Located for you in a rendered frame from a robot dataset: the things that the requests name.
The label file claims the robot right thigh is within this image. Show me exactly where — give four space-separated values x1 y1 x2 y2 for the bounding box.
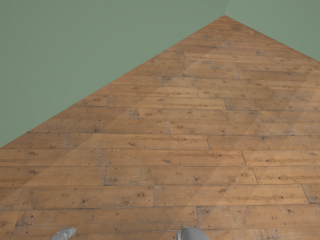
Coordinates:
176 227 210 240

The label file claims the left robot hand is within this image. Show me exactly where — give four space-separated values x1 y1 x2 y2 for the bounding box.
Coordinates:
50 227 77 240

